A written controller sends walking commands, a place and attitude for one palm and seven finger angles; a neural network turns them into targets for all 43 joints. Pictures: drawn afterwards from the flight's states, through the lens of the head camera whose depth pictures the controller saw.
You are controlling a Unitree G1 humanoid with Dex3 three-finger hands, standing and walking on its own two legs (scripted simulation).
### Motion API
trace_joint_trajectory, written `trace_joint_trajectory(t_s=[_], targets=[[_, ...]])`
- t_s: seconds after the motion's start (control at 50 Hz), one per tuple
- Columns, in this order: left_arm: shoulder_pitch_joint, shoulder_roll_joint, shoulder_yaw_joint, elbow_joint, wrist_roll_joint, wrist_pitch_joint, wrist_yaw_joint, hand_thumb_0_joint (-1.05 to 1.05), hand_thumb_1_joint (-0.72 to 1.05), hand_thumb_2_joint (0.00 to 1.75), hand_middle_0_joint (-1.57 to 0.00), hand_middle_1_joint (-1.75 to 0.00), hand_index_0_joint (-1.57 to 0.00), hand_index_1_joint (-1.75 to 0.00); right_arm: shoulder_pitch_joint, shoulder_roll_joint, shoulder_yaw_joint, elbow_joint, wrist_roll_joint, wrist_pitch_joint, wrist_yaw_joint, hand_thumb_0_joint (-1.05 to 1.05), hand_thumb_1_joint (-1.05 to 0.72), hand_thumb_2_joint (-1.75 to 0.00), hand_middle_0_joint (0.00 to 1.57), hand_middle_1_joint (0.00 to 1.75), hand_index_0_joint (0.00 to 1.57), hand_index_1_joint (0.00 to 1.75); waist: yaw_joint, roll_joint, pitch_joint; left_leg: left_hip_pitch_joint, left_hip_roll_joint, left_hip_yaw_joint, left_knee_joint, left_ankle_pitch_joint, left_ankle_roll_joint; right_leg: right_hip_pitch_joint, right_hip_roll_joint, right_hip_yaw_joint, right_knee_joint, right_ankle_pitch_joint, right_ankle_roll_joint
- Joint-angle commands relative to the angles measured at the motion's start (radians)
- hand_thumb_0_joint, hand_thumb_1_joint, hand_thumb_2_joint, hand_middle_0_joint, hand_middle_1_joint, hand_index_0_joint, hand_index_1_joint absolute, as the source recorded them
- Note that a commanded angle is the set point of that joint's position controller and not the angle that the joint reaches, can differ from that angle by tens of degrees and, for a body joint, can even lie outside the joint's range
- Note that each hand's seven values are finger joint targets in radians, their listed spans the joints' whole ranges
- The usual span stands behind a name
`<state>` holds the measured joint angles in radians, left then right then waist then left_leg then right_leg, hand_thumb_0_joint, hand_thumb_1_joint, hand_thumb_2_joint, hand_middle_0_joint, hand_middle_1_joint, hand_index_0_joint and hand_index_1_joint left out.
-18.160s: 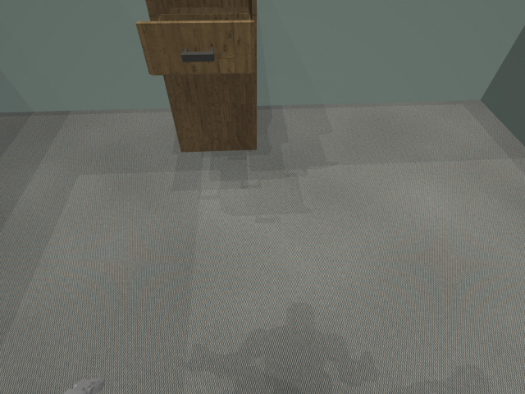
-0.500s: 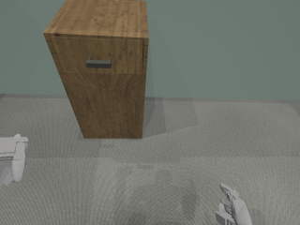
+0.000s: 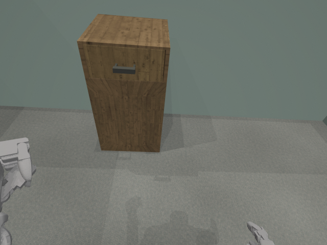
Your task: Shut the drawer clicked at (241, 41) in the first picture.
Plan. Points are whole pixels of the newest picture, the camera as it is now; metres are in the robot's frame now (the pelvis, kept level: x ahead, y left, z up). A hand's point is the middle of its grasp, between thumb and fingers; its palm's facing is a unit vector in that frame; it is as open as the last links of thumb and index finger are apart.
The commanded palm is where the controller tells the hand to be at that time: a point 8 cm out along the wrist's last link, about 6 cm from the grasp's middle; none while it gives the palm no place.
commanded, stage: stop stepping back and stand still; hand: left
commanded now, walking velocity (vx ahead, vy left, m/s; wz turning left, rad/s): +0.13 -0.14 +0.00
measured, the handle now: (124, 67) +0.93 +0.25 -0.03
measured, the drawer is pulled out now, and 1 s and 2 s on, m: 0.00 0.00 0.00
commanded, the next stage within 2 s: let the arm hang, fingers relaxed in 0.62 s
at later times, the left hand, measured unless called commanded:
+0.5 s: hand (19, 197) +0.14 +0.24 +0.17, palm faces +0.45 -0.78 -0.44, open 3.3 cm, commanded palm +0.08 +0.28 +0.19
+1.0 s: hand out of the picture +0.03 +0.20 -0.15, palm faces +0.02 -0.97 -0.22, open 3.1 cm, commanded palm none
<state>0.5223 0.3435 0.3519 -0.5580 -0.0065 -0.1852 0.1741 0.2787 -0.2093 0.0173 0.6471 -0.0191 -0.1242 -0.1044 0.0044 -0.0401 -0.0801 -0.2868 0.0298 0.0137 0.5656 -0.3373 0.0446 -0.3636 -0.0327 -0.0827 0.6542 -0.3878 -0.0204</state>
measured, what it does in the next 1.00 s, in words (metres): stands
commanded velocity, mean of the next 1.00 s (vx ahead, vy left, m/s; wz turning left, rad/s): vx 0.04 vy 0.00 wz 0.00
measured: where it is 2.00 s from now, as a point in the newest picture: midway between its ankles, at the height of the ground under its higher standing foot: outside the picture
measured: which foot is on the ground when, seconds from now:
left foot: down 0.00-1.00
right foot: down 0.00-1.00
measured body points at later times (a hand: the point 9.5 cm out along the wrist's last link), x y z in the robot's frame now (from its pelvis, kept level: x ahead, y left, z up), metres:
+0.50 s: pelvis -0.03 -0.01 +0.00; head -0.06 +0.00 +0.45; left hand +0.11 +0.28 +0.20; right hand +0.12 -0.25 -0.08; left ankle +0.01 +0.12 -0.73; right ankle +0.03 -0.11 -0.72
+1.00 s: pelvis -0.03 +0.00 +0.01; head -0.02 +0.01 +0.46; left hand +0.03 +0.25 -0.13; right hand +0.09 -0.24 -0.12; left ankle +0.00 +0.11 -0.73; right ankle +0.02 -0.12 -0.73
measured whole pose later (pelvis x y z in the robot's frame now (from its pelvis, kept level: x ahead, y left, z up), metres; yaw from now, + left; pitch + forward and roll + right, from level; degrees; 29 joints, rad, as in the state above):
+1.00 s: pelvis -0.03 +0.00 +0.01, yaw +4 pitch -2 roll +0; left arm 0.25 0.21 -0.01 0.84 0.04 0.05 0.00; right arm 0.15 -0.25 0.00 0.90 -0.03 0.00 0.01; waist -0.02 -0.01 0.05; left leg -0.28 -0.02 0.02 0.53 -0.22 0.03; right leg -0.29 -0.01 0.02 0.54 -0.22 0.01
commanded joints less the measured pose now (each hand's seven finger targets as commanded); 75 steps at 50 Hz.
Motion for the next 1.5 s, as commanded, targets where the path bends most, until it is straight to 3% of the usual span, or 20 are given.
trace_joint_trajectory(t_s=[0.0, 0.12, 0.14, 0.16, 0.18, 0.22, 0.3, 0.38, 0.42, 0.46, 0.5, 0.54, 0.62, 0.68, 0.7, 0.74, 0.8, 1.0, 1.3, 1.48], targets=[[-0.026, 0.219, 0.123, -0.233, 0.006, -0.078, 0.004, 0.00, 0.90, 0.90, -1.40, -1.60, -1.40, -1.60, -0.126, -0.107, -0.043, -0.160, 0.004, -0.074, 0.012, 0.00, -0.90, -0.90, 0.20, 0.30, 0.20, 0.30, -0.040, 0.307, 0.090, 0.037, 0.295, -0.520, -0.398, -0.236, 0.174, -0.257, 0.009, 0.077, 0.428, -0.114, 0.023], [0.144, 0.211, 0.139, -0.225, 0.001, -0.073, 0.000, 0.00, 0.90, 0.90, -1.40, -1.60, -1.40, -1.60, -0.156, -0.117, -0.047, -0.190, 0.005, -0.037, 0.031, 0.00, -0.90, -0.90, 0.20, 0.30, 0.20, 0.30, 0.009, 0.203, 0.081, -0.412, 0.120, -0.092, -0.172, -0.349, 0.030, 0.374, 0.046, -0.006, -0.080, -0.102, -0.020], [0.123, 0.220, 0.142, -0.215, 0.005, -0.070, -0.001, 0.00, 0.90, 0.90, -1.40, -1.60, -1.40, -1.60, -0.159, -0.111, -0.056, -0.195, 0.004, -0.023, 0.031, 0.00, -0.90, -0.90, 0.20, 0.30, 0.20, 0.30, 0.011, 0.017, 0.103, -0.481, 0.021, -0.013, 0.115, -0.300, -0.003, 0.344, -0.061, 0.221, -0.266, -0.254, -0.088], [0.083, 0.256, 0.171, -0.213, -0.007, -0.063, -0.002, 0.00, 0.90, 0.90, -1.40, -1.60, -1.40, -1.60, -0.141, -0.101, -0.068, -0.191, 0.010, -0.017, 0.031, 0.00, -0.90, -0.90, 0.20, 0.30, 0.20, 0.30, -0.002, -0.226, 0.094, -0.475, -0.038, 0.037, 0.433, -0.190, -0.026, 0.226, -0.311, 0.615, -0.479, -0.412, -0.190], [-0.015, 0.317, 0.231, -0.273, -0.025, -0.095, -0.006, 0.00, 0.90, 0.90, -1.40, -1.60, -1.40, -1.60, -0.124, -0.125, -0.078, -0.166, -0.007, -0.026, 0.029, 0.00, -0.90, -0.90, 0.20, 0.30, 0.20, 0.30, -0.034, -0.182, 0.082, -0.388, 0.008, 0.006, 0.566, -0.089, -0.042, 0.131, -0.345, 0.601, -0.485, -0.184, -0.210], [-0.076, 0.273, 0.193, -0.233, -0.007, -0.089, -0.002, 0.00, 0.90, 0.90, -1.40, -1.60, -1.40, -1.60, -0.117, -0.095, -0.063, -0.136, 0.000, -0.043, 0.031, 0.00, -0.90, -0.90, 0.20, 0.30, 0.20, 0.30, -0.042, -0.090, 0.017, -0.209, 0.046, -0.029, 0.488, -0.141, -0.028, -0.044, -0.322, 0.513, -0.480, -0.453, -0.175], [-0.002, 0.184, 0.111, -0.168, -0.006, -0.083, -0.005, 0.00, 0.90, 0.90, -1.40, -1.60, -1.40, -1.60, -0.117, -0.092, -0.046, -0.122, 0.001, -0.045, 0.000, 0.00, -0.90, -0.90, 0.20, 0.30, 0.20, 0.30, -0.034, -0.053, 0.088, 0.084, 0.004, 0.082, 0.043, -0.049, -0.009, -0.172, -0.183, 0.219, -0.367, -0.356, -0.092], [-0.018, 0.191, 0.125, -0.227, 0.002, -0.105, -0.004, 0.00, 0.90, 0.90, -1.40, -1.60, -1.40, -1.60, -0.137, -0.128, -0.047, -0.149, 0.011, -0.065, 0.000, 0.00, -0.90, -0.90, 0.20, 0.30, 0.20, 0.30, -0.015, 0.258, 0.090, -0.099, 0.212, -0.279, -0.327, -0.291, 0.076, 0.026, 0.011, 0.058, 0.011, -0.053, 0.029], [-0.027, 0.200, 0.140, -0.222, 0.025, -0.098, -0.009, 0.00, 0.90, 0.90, -1.40, -1.60, -1.40, -1.60, -0.154, -0.111, -0.047, -0.164, 0.018, -0.064, 0.005, 0.00, -0.90, -0.90, 0.20, 0.30, 0.20, 0.30, -0.005, 0.307, 0.143, -0.286, 0.207, -0.238, -0.385, -0.421, 0.072, 0.159, 0.023, 0.055, 0.068, -0.011, 0.029], [0.021, 0.195, 0.139, -0.188, 0.024, -0.098, -0.010, 0.00, 0.90, 0.90, -1.40, -1.60, -1.40, -1.60, -0.139, -0.107, -0.048, -0.169, 0.018, -0.065, 0.015, 0.00, -0.90, -0.90, 0.20, 0.30, 0.20, 0.30, -0.002, 0.177, 0.131, -0.270, 0.151, -0.138, -0.272, -0.280, 0.040, 0.221, 0.012, 0.070, -0.084, 0.037, 0.020], [0.040, 0.206, 0.144, -0.183, 0.007, -0.098, -0.015, 0.00, 0.90, 0.90, -1.40, -1.60, -1.40, -1.60, -0.132, -0.100, -0.058, -0.174, 0.014, -0.062, 0.025, 0.00, -0.90, -0.90, 0.20, 0.30, 0.20, 0.30, -0.008, -0.055, 0.107, -0.146, 0.012, -0.012, -0.011, -0.122, -0.014, 0.084, -0.091, 0.293, -0.330, -0.083, -0.031], [0.027, 0.202, 0.133, -0.169, -0.005, -0.087, -0.014, 0.00, 0.90, 0.90, -1.40, -1.60, -1.40, -1.60, -0.119, -0.088, -0.054, -0.147, 0.011, -0.057, 0.029, 0.00, -0.90, -0.90, 0.20, 0.30, 0.20, 0.30, -0.018, -0.093, 0.091, -0.047, -0.016, 0.015, 0.166, -0.034, -0.032, -0.040, -0.210, 0.428, -0.465, -0.238, -0.086], [0.030, 0.176, 0.112, -0.166, -0.006, -0.076, -0.008, 0.00, 0.90, 0.90, -1.40, -1.60, -1.40, -1.60, -0.127, -0.098, -0.049, -0.147, 0.012, -0.055, 0.021, 0.00, -0.90, -0.90, 0.20, 0.30, 0.20, 0.30, -0.021, -0.003, 0.051, 0.084, 0.019, -0.025, -0.084, 0.073, -0.013, 0.014, -0.123, 0.239, -0.317, 0.011, -0.046], [0.016, 0.176, 0.109, -0.210, 0.003, -0.089, -0.011, 0.00, 0.90, 0.90, -1.40, -1.60, -1.40, -1.60, -0.159, -0.105, -0.034, -0.165, 0.010, -0.060, 0.012, 0.00, -0.90, -0.90, 0.20, 0.30, 0.20, 0.30, -0.006, 0.219, 0.067, -0.014, 0.135, -0.176, -0.314, -0.062, 0.019, 0.100, 0.002, 0.116, -0.162, 0.068, 0.019], [-0.112, 0.038, -0.234, 0.626, 0.067, 0.095, -0.158, 0.00, 0.90, 0.90, -1.40, -1.60, -1.40, -1.60, -0.180, -0.330, -0.119, 0.089, 0.002, -0.067, 0.110, 0.00, -0.90, -0.90, 0.20, 0.30, 0.20, 0.30, -0.060, 0.249, 0.160, -0.150, 0.133, -0.230, -0.145, 0.291, 0.056, -0.009, -0.037, 0.080, 0.007, 0.270, 0.019], [-0.094, -0.016, -0.231, 0.702, 0.039, 0.180, -0.167, 0.00, 0.90, 0.90, -1.32, -1.51, -1.32, -1.51, -0.117, -0.209, -0.093, 0.057, 0.011, 0.016, 0.105, 0.00, -0.90, -0.90, 0.20, 0.30, 0.20, 0.30, -0.015, 0.069, 0.028, -0.107, 0.167, -0.207, -0.131, 0.442, 0.055, 0.077, -0.015, 0.094, 0.007, 0.115, 0.017], [-0.160, 0.025, -0.246, 0.881, 0.041, 0.171, -0.167, 0.00, 0.90, 0.90, -1.20, -1.38, -1.20, -1.38, -0.116, -0.206, -0.071, 0.072, 0.002, 0.043, 0.103, 0.00, -0.90, -0.90, 0.20, 0.30, 0.20, 0.30, 0.004, -0.097, -0.021, -0.053, 0.102, -0.183, -0.092, 0.424, 0.039, 0.148, -0.032, 0.123, -0.107, 0.278, -0.002], [-0.280, 0.065, -0.312, 1.434, 0.022, 0.172, -0.161, 0.00, 0.90, 0.90, -0.80, -0.95, -0.80, -0.95, -0.109, -0.169, -0.054, 0.255, -0.002, 0.119, 0.099, 0.00, -0.90, -0.90, 0.20, 0.30, 0.20, 0.30, -0.011, 0.149, 0.063, 0.034, 0.042, -0.119, -0.216, 0.027, -0.006, 0.114, -0.050, 0.208, -0.308, 0.073, -0.028], [-0.293, 0.071, -0.315, 1.649, 0.017, 0.176, -0.155, 0.00, 0.90, 0.90, -0.20, -0.30, -0.20, -0.30, 0.000, -0.166, -0.062, 0.420, 0.002, 0.125, 0.085, 0.00, -0.90, -0.90, 0.20, 0.30, 0.20, 0.30, -0.010, 0.036, 0.142, 0.056, 0.060, -0.121, -0.255, 0.029, 0.000, 0.105, -0.057, 0.179, -0.352, 0.036, -0.036], [-0.336, 0.067, -0.309, 1.645, 0.018, 0.170, -0.152, 0.00, 0.90, 0.90, -0.20, -0.30, -0.20, -0.30, -0.020, -0.155, -0.061, 0.439, -0.002, 0.117, 0.086, 0.00, -0.90, -0.90, 0.20, 0.30, 0.20, 0.30, -0.008, 0.038, 0.129, 0.075, 0.061, -0.109, -0.253, 0.114, -0.005, 0.126, -0.058, 0.182, -0.341, 0.103, -0.032]])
